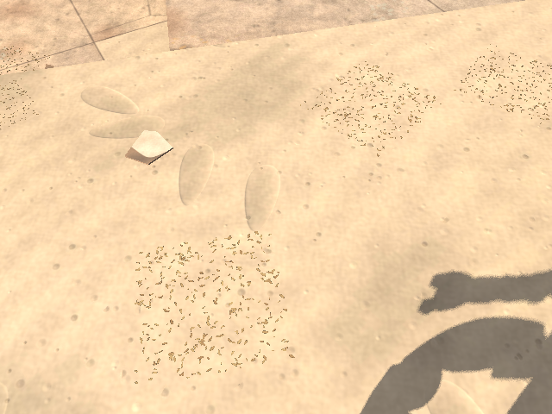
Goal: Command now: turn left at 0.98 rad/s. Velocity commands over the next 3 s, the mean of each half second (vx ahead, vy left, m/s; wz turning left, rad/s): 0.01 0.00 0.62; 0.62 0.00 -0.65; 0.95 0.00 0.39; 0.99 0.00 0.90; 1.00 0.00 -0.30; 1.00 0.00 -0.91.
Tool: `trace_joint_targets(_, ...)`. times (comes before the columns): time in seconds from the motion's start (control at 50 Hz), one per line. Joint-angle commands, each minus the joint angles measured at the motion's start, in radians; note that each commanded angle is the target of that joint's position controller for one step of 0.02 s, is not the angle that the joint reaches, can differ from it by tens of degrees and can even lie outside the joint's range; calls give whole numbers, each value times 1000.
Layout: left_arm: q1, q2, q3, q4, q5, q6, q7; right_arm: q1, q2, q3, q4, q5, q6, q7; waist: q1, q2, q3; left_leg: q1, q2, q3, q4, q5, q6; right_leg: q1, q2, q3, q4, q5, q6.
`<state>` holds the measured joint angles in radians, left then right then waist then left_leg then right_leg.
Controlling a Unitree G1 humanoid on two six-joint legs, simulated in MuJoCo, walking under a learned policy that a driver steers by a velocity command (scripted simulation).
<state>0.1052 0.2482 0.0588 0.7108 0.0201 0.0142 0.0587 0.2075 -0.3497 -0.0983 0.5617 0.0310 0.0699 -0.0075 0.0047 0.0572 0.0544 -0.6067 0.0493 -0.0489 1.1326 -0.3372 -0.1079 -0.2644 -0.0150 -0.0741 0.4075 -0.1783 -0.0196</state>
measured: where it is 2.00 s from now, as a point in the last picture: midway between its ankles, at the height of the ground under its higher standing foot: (307, 172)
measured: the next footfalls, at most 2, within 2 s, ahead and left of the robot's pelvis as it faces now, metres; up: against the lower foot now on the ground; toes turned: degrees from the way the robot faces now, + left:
left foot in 0.22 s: +0.03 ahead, +0.16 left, +0.00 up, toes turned +17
right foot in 0.82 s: +0.19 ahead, -0.10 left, +0.00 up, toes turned -4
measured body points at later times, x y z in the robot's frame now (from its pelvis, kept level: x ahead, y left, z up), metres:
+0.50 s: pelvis +0.02 +0.05 +0.00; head +0.04 +0.07 +0.44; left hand +0.05 +0.35 -0.13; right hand +0.28 -0.13 -0.08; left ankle -0.01 +0.14 -0.74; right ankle +0.09 -0.08 -0.70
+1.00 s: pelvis +0.24 -0.04 +0.00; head +0.25 -0.07 +0.45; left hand +0.28 +0.24 -0.11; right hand +0.39 -0.31 -0.11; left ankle +0.28 +0.13 -0.66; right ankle +0.15 -0.10 -0.74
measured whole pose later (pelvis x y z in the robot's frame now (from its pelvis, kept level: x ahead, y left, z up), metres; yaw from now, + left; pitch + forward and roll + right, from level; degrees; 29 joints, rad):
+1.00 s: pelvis +0.24 -0.04 +0.00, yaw -6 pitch +3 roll +1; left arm 0.44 0.28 0.04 0.77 0.01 -0.03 -0.02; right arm 0.16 -0.29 -0.03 0.68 -0.07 -0.04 0.05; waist 0.05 0.05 -0.02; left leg -0.63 0.10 -0.01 1.10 -0.21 -0.04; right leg -0.13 0.08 0.02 0.42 -0.34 -0.10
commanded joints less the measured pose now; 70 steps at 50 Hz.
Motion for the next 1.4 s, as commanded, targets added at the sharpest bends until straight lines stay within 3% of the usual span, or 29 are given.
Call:
trace_joint_targets(0.02,15,206,59,-50,0,-5,-3,-71,-42,-2,-112,-3,-20,5,42,-206,-136,-81,45,38,-95,4,-6,242,-273,142,-109,283,-216)
trace_joint_targets(0.2,0,209,81,-21,-55,-21,-53,9,-61,-37,-69,-2,18,28,-36,-182,-159,346,-25,146,-631,128,143,140,-303,-77,106,227,-61)
trace_joint_targets(0.22,52,166,73,-3,-45,-22,-61,96,-132,-67,-41,-4,14,13,-60,-32,-166,540,5,26,-728,361,201,-26,-227,-141,308,79,13)
trace_joint_targets(0.24,30,106,52,-67,8,-27,-65,128,-290,-99,-57,-8,5,-4,-19,325,-149,745,263,-386,-682,862,347,-429,-77,-171,656,-485,111)
trace_joint_targets(0.26,-79,132,53,-107,15,-35,-54,104,-262,-86,-91,-53,-33,11,-85,244,-279,687,340,-539,-732,759,494,-520,-11,78,819,-521,117)
trace_joint_targets(0.3,-84,177,63,-85,-30,-29,-38,16,-156,-49,-68,-39,-65,8,-45,103,-209,615,261,-309,-749,621,396,-526,-55,112,838,-337,73)
trace_joint_targets(0.34,-9,179,62,-35,-14,-14,-30,-82,-69,-10,-69,-19,-59,-11,4,65,-199,513,200,-183,-736,638,333,-420,-68,98,788,-218,80)
trace_joint_targets(0.42,72,91,22,21,-31,0,-51,-118,17,34,-18,-58,-75,-19,24,63,-198,412,137,-14,-763,548,297,-180,-78,80,525,-92,91)
trace_joint_targets(0.48,9,147,25,-25,-39,10,-60,-94,-74,8,17,-68,-71,-20,-28,105,-122,389,197,-42,-789,416,336,-160,-59,55,441,-140,85)
trace_joint_targets(0.52,4,182,32,-49,-60,11,-67,-20,-139,-18,39,-44,-69,-16,-76,109,-94,435,267,-156,-895,-107,353,-263,-63,41,461,-191,51)
trace_joint_targets(0.58,-33,165,33,-77,-65,-4,-77,25,-119,-19,77,-20,-102,-16,-84,84,4,576,355,-293,-981,-376,335,-496,-103,97,483,-236,-8)
trace_joint_targets(0.7,6,102,18,-75,-70,-30,-101,-25,-103,-34,90,-16,-146,1,-37,21,-20,614,311,-49,-1004,-188,268,-430,-149,57,436,-214,-47)
trace_joint_targets(0.72,4,127,23,-85,20,-3,-138,4,-102,-23,102,-106,-135,12,-34,19,-58,550,267,67,-998,-244,225,-278,-79,-32,346,-206,-47)
trace_joint_targets(0.76,47,128,30,-72,10,9,-157,-24,-115,-28,109,-98,-124,21,-4,65,-41,427,225,172,-925,-279,195,-98,-25,-129,291,-165,-61)
trace_joint_targets(0.8,305,159,51,20,8,1,-139,-46,-97,-17,109,-86,-119,24,132,-91,-103,267,146,298,-510,30,168,223,72,-142,236,-209,-101)
trace_joint_targets(0.82,562,252,76,86,10,-8,-114,-141,-19,10,62,-91,-118,29,262,-354,-139,12,70,331,-14,50,133,408,-71,176,89,-472,-172)
trace_joint_targets(0.84,477,336,69,26,1,-20,-103,-232,76,41,-40,-97,-128,37,194,-508,-100,-382,-103,126,192,-254,93,437,-250,805,-211,-710,-279)
trace_joint_targets(0.88,361,310,70,-17,5,-21,-76,-239,-29,35,-37,-104,-158,50,144,-193,-55,-461,17,-16,227,-64,94,404,-317,811,-241,-612,-307)
trace_joint_targets(0.92,299,257,52,-22,-6,-34,-70,-121,-63,31,31,-110,-154,51,49,-82,-17,-276,70,-2,63,53,76,231,-201,584,-222,-445,-248)
trace_joint_targets(1.0,309,191,26,6,-15,-85,-76,-124,-42,49,58,-88,-103,67,22,-110,41,-194,59,82,-132,226,58,164,-101,360,-323,-182,-225)
trace_joint_targets(1.14,382,180,9,94,-11,-127,-71,-310,12,82,20,-52,-115,82,63,-112,97,-57,-13,188,-530,431,192,310,-132,87,-426,438,-130)
trace_joint_targets(1.2,351,242,21,105,20,-120,-45,-149,-41,66,75,-44,-112,66,-33,-174,-50,152,-151,224,-504,321,248,448,-170,-3,-199,1189,-70)
trace_joint_targets(1.24,280,271,33,90,52,-89,-28,213,-105,35,190,-40,-106,49,-200,-203,-211,448,-215,228,-465,186,277,425,-179,-29,258,1408,-51)
trace_joint_targets(1.26,222,273,33,78,50,-83,-24,413,-141,11,245,-46,-103,35,-307,-153,-255,678,-170,134,-519,84,312,240,-139,-53,632,1265,-45)
trace_joint_targets(1.28,215,127,-3,31,25,-99,-49,427,-224,-19,265,-59,-92,22,-227,117,-233,884,38,-288,-560,-221,444,-214,41,-21,1106,336,-1)
trace_joint_targets(1.3,256,102,-20,-17,14,-127,-73,279,-221,-19,234,-49,-88,32,-100,244,-293,947,182,-861,-825,-318,563,-482,161,143,1254,-227,4)
trace_joint_targets(1.34,128,168,-32,-45,25,-156,-71,211,-123,-11,234,-40,-101,33,-80,-69,-131,718,162,-731,-911,-243,501,-482,27,224,1113,-77,-31)
trace_joint_targets(1.36,97,157,-40,-53,36,-153,-70,198,-94,-3,244,-43,-108,28,-46,-138,-69,580,118,-629,-925,-143,466,-430,-11,207,1014,-78,-27)
trace_joint_targets(1.4,96,130,-55,-77,64,-114,-70,177,-65,17,262,-42,-127,18,28,-114,8,380,38,-483,-939,3,449,-371,-52,192,901,-125,14)
Over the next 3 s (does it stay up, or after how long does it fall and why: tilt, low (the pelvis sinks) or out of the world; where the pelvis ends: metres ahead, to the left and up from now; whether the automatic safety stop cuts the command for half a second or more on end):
stays up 1.98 0.39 -0.11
